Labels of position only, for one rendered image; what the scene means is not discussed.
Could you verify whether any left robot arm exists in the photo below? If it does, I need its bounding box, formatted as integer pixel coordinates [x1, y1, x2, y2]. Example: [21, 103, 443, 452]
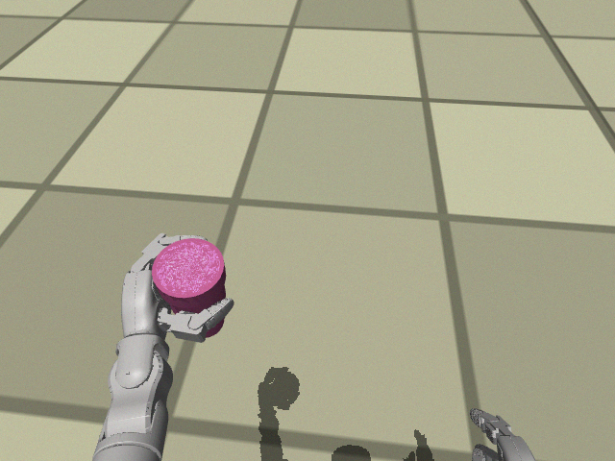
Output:
[92, 333, 173, 461]

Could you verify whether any left robot hand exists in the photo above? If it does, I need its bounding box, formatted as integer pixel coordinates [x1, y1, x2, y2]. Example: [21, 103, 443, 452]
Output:
[121, 233, 234, 343]

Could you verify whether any right robot hand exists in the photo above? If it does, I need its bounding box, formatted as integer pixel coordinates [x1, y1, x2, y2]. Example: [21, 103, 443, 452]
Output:
[470, 408, 536, 461]

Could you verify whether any cup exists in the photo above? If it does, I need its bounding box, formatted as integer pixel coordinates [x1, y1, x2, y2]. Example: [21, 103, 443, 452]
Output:
[152, 238, 226, 338]

